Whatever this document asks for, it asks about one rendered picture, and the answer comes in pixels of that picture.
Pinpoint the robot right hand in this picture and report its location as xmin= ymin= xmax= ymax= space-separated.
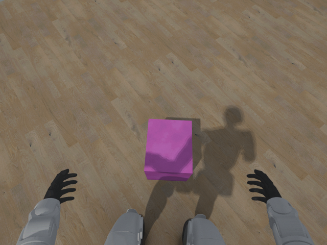
xmin=247 ymin=169 xmax=282 ymax=203

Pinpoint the robot left thigh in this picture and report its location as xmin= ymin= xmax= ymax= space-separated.
xmin=104 ymin=212 xmax=143 ymax=245

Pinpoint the robot left hand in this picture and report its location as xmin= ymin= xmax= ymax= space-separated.
xmin=44 ymin=169 xmax=77 ymax=204

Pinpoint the robot thigh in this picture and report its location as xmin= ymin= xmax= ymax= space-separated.
xmin=187 ymin=218 xmax=226 ymax=245
xmin=104 ymin=212 xmax=143 ymax=245

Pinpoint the carton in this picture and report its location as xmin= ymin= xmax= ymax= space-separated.
xmin=144 ymin=119 xmax=193 ymax=181

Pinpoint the robot right thigh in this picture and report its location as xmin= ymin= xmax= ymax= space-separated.
xmin=187 ymin=218 xmax=226 ymax=245

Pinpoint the robot left forearm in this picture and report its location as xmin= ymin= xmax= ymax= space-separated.
xmin=16 ymin=198 xmax=61 ymax=245

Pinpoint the robot right forearm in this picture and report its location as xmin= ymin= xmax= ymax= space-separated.
xmin=266 ymin=197 xmax=314 ymax=245

